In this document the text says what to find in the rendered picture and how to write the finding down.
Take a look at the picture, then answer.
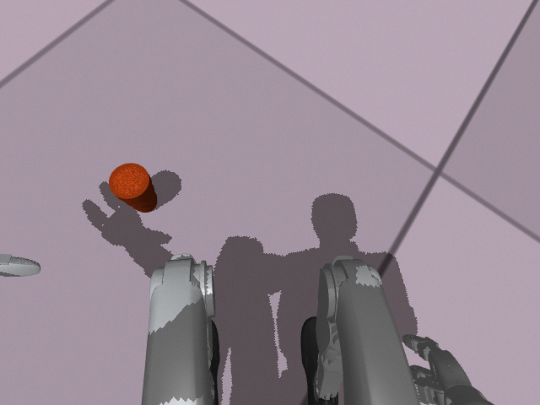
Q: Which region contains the cup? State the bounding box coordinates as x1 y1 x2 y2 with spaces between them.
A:
109 163 157 213

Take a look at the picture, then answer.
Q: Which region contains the right robot arm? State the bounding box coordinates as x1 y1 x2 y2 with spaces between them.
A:
444 385 494 405

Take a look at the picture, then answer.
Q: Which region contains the left robot hand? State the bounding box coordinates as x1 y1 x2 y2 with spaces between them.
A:
0 254 41 277

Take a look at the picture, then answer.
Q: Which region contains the right robot foot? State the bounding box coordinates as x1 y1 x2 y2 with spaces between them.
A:
301 316 338 405

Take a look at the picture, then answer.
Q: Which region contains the right robot hand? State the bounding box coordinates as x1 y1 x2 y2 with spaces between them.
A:
402 334 472 405

